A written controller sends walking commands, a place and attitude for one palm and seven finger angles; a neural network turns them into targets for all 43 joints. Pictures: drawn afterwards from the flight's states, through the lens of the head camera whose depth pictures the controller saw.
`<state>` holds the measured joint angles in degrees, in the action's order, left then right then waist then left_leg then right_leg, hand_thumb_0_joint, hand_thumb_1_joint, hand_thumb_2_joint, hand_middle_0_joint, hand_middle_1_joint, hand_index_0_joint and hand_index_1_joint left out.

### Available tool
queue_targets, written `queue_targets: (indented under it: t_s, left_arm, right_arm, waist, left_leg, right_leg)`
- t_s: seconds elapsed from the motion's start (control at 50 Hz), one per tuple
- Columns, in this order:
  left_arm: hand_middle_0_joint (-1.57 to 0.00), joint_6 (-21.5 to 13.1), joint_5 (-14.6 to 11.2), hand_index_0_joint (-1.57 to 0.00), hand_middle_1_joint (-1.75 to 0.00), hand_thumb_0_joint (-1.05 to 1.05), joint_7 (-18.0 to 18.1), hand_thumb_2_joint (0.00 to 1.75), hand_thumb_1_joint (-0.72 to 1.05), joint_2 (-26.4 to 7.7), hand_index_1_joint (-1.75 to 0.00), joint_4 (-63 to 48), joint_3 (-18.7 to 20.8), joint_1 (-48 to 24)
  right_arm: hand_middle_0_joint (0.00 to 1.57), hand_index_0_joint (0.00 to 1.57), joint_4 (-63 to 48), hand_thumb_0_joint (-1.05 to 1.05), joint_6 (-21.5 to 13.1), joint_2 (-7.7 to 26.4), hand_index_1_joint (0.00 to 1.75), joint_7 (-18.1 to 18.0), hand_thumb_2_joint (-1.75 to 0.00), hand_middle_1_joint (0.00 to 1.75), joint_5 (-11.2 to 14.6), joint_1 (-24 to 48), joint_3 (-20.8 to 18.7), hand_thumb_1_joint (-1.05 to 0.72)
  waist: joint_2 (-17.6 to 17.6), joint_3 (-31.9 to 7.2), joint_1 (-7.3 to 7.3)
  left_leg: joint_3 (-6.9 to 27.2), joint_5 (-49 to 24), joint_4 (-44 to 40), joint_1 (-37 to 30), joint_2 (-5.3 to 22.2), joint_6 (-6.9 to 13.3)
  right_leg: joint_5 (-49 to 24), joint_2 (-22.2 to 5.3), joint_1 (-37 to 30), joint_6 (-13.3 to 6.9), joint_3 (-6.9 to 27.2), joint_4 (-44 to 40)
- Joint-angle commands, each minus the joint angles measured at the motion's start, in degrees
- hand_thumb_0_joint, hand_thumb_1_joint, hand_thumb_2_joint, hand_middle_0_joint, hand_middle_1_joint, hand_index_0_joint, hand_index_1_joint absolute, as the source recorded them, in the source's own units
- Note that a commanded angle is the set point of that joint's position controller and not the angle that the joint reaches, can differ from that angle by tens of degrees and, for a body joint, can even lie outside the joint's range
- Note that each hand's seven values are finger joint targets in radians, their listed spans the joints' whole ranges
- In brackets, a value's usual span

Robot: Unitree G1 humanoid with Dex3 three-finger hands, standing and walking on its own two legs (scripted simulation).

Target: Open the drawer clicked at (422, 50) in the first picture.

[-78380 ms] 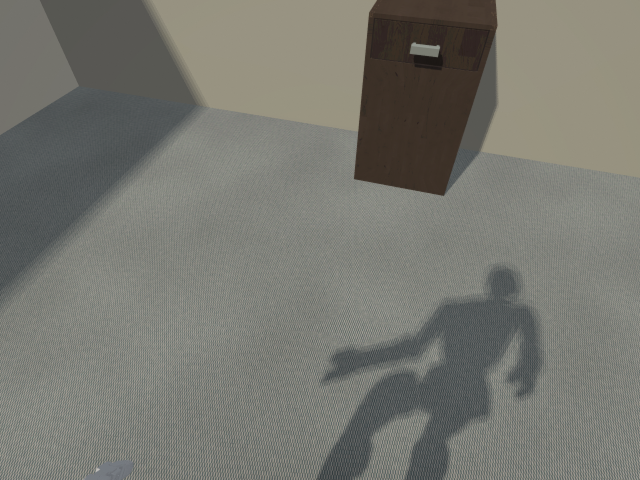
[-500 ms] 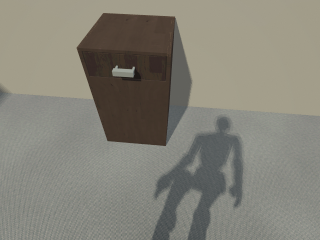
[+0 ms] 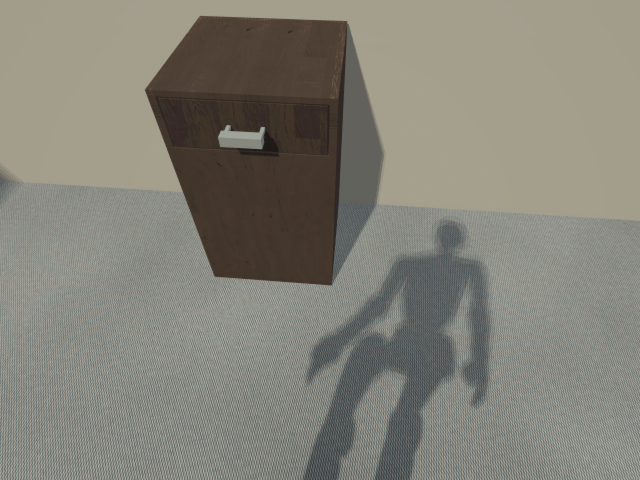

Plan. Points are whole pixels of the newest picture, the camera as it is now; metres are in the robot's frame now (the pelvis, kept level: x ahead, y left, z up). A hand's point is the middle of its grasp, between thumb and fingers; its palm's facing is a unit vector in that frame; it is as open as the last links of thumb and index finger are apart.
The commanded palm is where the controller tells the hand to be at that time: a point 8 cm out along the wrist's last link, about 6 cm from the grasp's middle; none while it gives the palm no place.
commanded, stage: look to check the result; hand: left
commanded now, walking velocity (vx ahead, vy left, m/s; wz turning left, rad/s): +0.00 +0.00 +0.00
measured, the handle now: (243, 134) +0.87 +0.23 -0.09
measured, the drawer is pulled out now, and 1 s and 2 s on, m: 0.00 0.00 0.00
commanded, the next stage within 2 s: take the last steps up to it in 0.16 s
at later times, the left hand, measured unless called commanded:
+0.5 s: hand out of the picture +0.07 +0.20 -0.18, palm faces +0.03 -0.97 -0.24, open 7.4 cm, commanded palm none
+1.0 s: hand (236, 371) +0.32 +0.17 -0.20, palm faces -0.02 -0.98 -0.19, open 7.3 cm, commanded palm none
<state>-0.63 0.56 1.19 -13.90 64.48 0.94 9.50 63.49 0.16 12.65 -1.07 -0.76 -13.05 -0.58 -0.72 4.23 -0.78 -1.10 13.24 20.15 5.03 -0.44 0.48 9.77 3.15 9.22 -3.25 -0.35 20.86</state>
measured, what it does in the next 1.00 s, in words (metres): walks ahead: right foot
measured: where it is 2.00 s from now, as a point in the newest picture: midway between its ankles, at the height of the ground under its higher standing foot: (338, 454)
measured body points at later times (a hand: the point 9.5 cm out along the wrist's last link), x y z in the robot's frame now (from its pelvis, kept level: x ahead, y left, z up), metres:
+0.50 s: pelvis +0.03 +0.00 +0.00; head +0.04 +0.00 +0.45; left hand +0.07 +0.25 -0.16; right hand +0.05 -0.26 -0.16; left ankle -0.02 +0.11 -0.74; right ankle +0.02 -0.08 -0.75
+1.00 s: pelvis +0.22 -0.01 -0.03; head +0.27 -0.01 +0.41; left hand +0.32 +0.22 -0.18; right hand +0.03 -0.18 -0.16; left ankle +0.01 +0.11 -0.72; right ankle +0.29 -0.08 -0.75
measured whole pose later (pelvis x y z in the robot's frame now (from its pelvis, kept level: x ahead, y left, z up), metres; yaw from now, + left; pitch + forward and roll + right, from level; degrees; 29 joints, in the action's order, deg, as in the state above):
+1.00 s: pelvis +0.22 -0.01 -0.03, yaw -1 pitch +0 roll +0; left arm -3.1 1.1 -0.7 -9.8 57.1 3.6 6.2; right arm 70.5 -1.9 3.7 -1.7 -0.1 -31.9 -0.4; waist -0.2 8.1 -1.7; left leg -5.1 30.1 40.4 -1.6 2.4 0.5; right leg 13.3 -0.1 24.6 -6.0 -8.6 38.7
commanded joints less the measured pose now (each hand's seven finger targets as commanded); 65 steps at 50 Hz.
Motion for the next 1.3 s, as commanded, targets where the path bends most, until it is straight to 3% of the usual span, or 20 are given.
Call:
queue_targets:
  t_s: [0.0,0.26,0.34,0.46,0.54,0.56,0.58,0.6,0.62,0.7,0.82,0.9,0.92,0.94,0.96,0.98,1.02,1.08,1.2,1.28]
  left_arm:
    - [-0.20,-1.22,-0.04,-0.20,-0.30,0.00,0.46,0.90,0.90,-9.63,-0.30,-2.98,1.71,0.05]
    - [-0.20,-1.64,-0.11,-0.20,-0.30,0.00,0.34,0.90,0.90,-11.90,-0.30,-3.56,2.07,-2.46]
    - [-0.20,-0.21,0.13,-0.20,-0.30,0.00,0.14,0.90,0.90,-7.16,-0.30,-2.07,1.05,1.60]
    - [-0.20,-0.27,0.39,-0.20,-0.30,0.00,-0.37,0.90,0.90,-9.24,-0.30,-3.00,3.17,5.75]
    - [-0.20,-0.95,0.33,-0.20,-0.30,0.00,-0.50,0.90,0.90,-7.61,-0.30,-3.81,3.97,5.87]
    - [-0.20,-1.00,0.15,-0.20,-0.30,0.00,-0.63,0.90,0.90,-6.24,-0.30,-4.15,3.85,4.94]
    - [-0.20,-0.98,-0.04,-0.20,-0.30,0.00,-0.94,0.90,0.90,-3.71,-0.30,-5.09,3.40,3.22]
    - [-0.20,-1.21,0.15,-0.20,-0.30,0.00,-1.20,0.90,0.90,-0.84,-0.30,-6.20,2.71,1.12]
    - [-0.20,-1.68,0.67,-0.20,-0.30,0.00,-0.92,0.90,0.90,-1.35,-0.30,-7.74,2.45,-2.88]
    - [-0.20,-1.65,0.45,-0.20,-0.30,0.00,-1.91,0.90,0.90,0.55,-0.30,-7.16,2.64,-2.42]
    - [-0.20,-1.12,0.16,-0.20,-0.30,0.00,-2.67,0.90,0.90,3.78,-0.30,-9.61,1.77,-5.38]
    - [-0.20,-1.43,0.20,-0.20,-0.30,0.00,-2.08,0.90,0.90,1.46,-0.30,-6.73,3.00,7.12]
    - [-0.20,-1.76,0.35,-0.20,-0.30,0.00,-1.91,0.90,0.90,0.10,-0.30,-4.47,3.79,14.45]
    - [-0.20,-2.46,0.80,-0.20,-0.30,0.00,-1.35,0.90,0.90,-4.05,-0.30,-2.64,5.02,21.72]
    - [-0.20,-2.60,0.69,-0.20,-0.30,0.00,-0.75,0.90,0.90,-9.14,-0.30,-2.12,6.39,25.38]
    - [-0.20,-2.30,-0.18,-0.20,-0.30,0.00,-0.35,0.90,0.90,-9.06,-0.30,-2.98,5.96,21.18]
    - [-0.20,-2.23,0.29,-0.20,-0.30,0.00,0.69,0.90,0.90,-3.24,-0.30,-4.96,4.47,11.08]
    - [-0.20,-3.50,0.92,-0.20,-0.30,0.00,0.70,0.90,0.90,0.46,-0.30,-6.22,2.99,6.43]
    - [-0.20,-3.69,0.88,-0.20,-0.30,0.00,0.24,0.90,0.90,0.35,-0.30,-4.86,3.01,7.89]
    - [-0.20,-2.04,0.49,-0.20,-0.30,0.00,1.23,0.90,0.90,-1.46,-0.30,-4.72,3.04,7.68]
  right_arm:
    - [0.20,0.20,-2.16,0.00,-0.89,9.73,0.30,-0.69,-0.90,0.30,-0.12,-1.26,-1.68,-0.90]
    - [0.20,0.20,-2.72,0.00,-0.96,11.97,0.30,-0.50,-0.90,0.30,-0.18,1.85,-1.86,-0.90]
    - [0.20,0.20,-0.98,0.00,0.37,5.47,0.30,0.25,-0.90,0.30,-0.86,-2.27,-0.41,-0.90]
    - [0.20,0.20,-2.29,0.00,-0.17,4.50,0.30,0.39,-0.90,0.30,-0.95,-4.14,-0.91,-0.90]
    - [0.20,0.20,-2.09,0.00,-1.40,2.88,0.30,0.23,-0.90,0.30,-0.55,-8.00,-1.35,-0.90]
    - [0.20,0.20,-0.80,0.00,-1.80,2.76,0.30,0.11,-0.90,0.30,-0.54,-11.46,-1.41,-0.90]
    - [0.20,0.20,0.85,0.00,-2.18,4.24,0.30,-0.27,-0.90,0.30,-0.99,-15.83,-1.90,-0.90]
    - [0.20,0.20,2.57,0.00,-2.48,8.00,0.30,-0.46,-0.90,0.30,-1.56,-21.48,-2.96,-0.90]
    - [0.20,0.20,3.54,0.00,-2.29,6.35,0.30,-1.02,-0.90,0.30,-1.47,-25.54,-2.64,-0.90]
    - [0.20,0.20,2.79,0.00,-3.78,2.08,0.30,-2.04,-0.90,0.30,-0.94,-23.32,-1.31,-0.90]
    - [0.20,0.20,4.18,0.00,-4.38,0.62,0.30,-2.30,-0.90,0.30,-0.77,-23.63,-0.52,-0.90]
    - [0.20,0.20,4.24,0.00,-3.84,2.80,0.30,-2.10,-0.90,0.30,-0.09,-20.12,-1.39,-0.90]
    - [0.20,0.20,3.61,0.00,-3.83,3.29,0.30,-1.93,-0.90,0.30,0.40,-18.29,-1.65,-0.90]
    - [0.20,0.20,2.56,0.00,-4.15,1.35,0.30,-1.23,-0.90,0.30,1.15,-17.24,-1.60,-0.90]
    - [0.20,0.20,0.68,0.00,-4.57,-2.24,0.30,-1.28,-0.90,0.30,1.78,-18.30,-1.48,-0.90]
    - [0.20,0.20,-0.10,0.00,-3.74,-1.09,0.30,-1.06,-0.90,0.30,1.38,-15.05,-2.19,-0.90]
    - [0.20,0.20,-0.98,0.00,-3.00,-3.99,0.30,-0.50,-0.90,0.30,0.40,-10.82,-2.29,-0.90]
    - [0.20,0.20,-0.65,0.00,-0.93,-6.70,0.30,0.08,-0.90,0.30,-0.39,-13.55,-1.65,-0.90]
    - [0.20,0.20,-3.84,0.00,-0.95,-6.72,0.30,0.61,-0.90,0.30,-0.07,-6.96,-1.15,-0.90]
    - [0.20,0.20,-5.00,0.00,-0.43,-1.24,0.30,0.03,-0.90,0.30,0.04,-4.19,-1.45,-0.90]
  waist:
    - [1.35,-2.67,-0.03]
    - [0.63,-4.53,-0.08]
    - [2.07,-0.96,0.55]
    - [7.15,3.42,1.71]
    - [4.21,2.33,0.02]
    - [0.28,1.47,-1.59]
    - [-6.81,2.00,-3.31]
    - [-18.57,1.27,-5.39]
    - [-14.38,5.14,-6.56]
    - [-1.68,5.48,-2.85]
    - [-6.63,4.68,-1.73]
    - [-6.85,-2.47,4.53]
    - [-5.35,-5.29,7.96]
    - [1.08,-9.01,10.79]
    - [14.00,-14.17,10.14]
    - [8.61,-8.91,8.88]
    - [2.73,2.34,3.73]
    - [2.11,2.19,-1.12]
    - [5.33,-3.34,-0.11]
    - [8.21,-4.58,-0.65]
  left_leg:
    - [5.39,-6.49,-3.45,1.42,6.47,1.43]
    - [5.07,-8.58,-3.83,0.14,6.79,1.03]
    - [2.35,7.14,-1.03,3.82,4.03,0.41]
    - [-0.69,11.02,10.36,13.03,2.24,0.16]
    - [-0.91,9.10,6.20,8.98,3.82,0.59]
    - [0.18,5.20,1.23,1.64,4.33,1.18]
    - [7.34,4.18,-2.68,-4.82,8.93,3.65]
    - [20.71,0.55,-6.12,-12.83,19.16,8.29]
    - [24.02,-8.67,-7.89,-13.35,23.12,11.53]
    - [9.85,-33.98,-4.56,-12.96,17.85,8.64]
    - [-0.57,-40.04,-4.87,-6.39,12.63,5.70]
    - [-2.21,-52.15,8.49,-3.50,12.75,5.19]
    - [-3.70,-46.15,16.71,1.97,10.93,4.01]
    - [-4.91,-29.74,30.30,13.75,7.39,2.46]
    - [-4.74,16.43,52.49,23.78,-0.19,0.60]
    - [1.47,19.40,60.73,27.70,1.90,1.70]
    - [4.20,11.23,57.23,27.18,7.48,1.34]
    - [2.24,9.23,47.06,19.49,8.33,0.00]
    - [-1.64,2.69,23.60,16.19,4.74,-1.53]
    - [-0.81,-7.21,10.60,10.58,3.07,-1.64]
  right_leg:
    - [-6.95,-8.71,-1.26,-0.11,8.02,-3.84]
    - [-12.01,-9.36,-3.83,-0.11,8.25,-3.96]
    - [14.48,-9.60,-1.03,0.14,11.32,-7.47]
    - [26.78,-16.12,-1.40,-6.07,20.80,-12.11]
    - [16.45,-16.19,0.14,-7.60,16.72,-6.50]
    - [14.15,-13.26,4.98,-5.71,12.48,-1.77]
    - [11.89,-6.61,12.74,-2.52,5.22,8.45]
    - [14.44,-1.16,24.81,0.22,-3.26,24.50]
    - [20.77,-2.05,31.51,0.70,-1.54,34.37]
    - [12.01,-6.76,33.62,1.25,-1.80,42.53]
    - [4.71,-4.84,22.44,0.42,-8.54,25.84]
    - [1.55,-0.79,2.01,-1.92,-10.30,16.70]
    - [-2.35,-1.41,-9.00,-2.64,-9.30,13.29]
    - [-2.78,-10.72,-21.80,-6.38,2.35,10.06]
    - [-8.62,-28.58,-26.14,-13.66,30.09,1.01]
    - [-2.72,-30.51,-19.13,-14.90,32.50,-4.35]
    - [-3.71,-26.63,0.35,-11.31,20.22,-5.65]
    - [-11.09,-21.75,11.88,-8.39,7.71,-7.66]
    - [-29.34,-16.50,2.76,-6.74,1.58,-3.33]
    - [-35.82,-14.20,-2.12,-2.38,-1.46,4.74]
